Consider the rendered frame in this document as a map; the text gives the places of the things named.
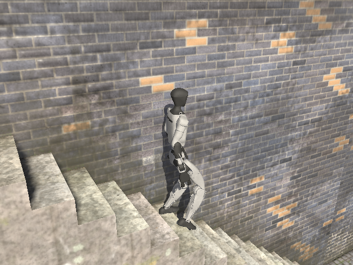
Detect stairs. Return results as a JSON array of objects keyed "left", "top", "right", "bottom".
[{"left": 0, "top": 135, "right": 300, "bottom": 265}]

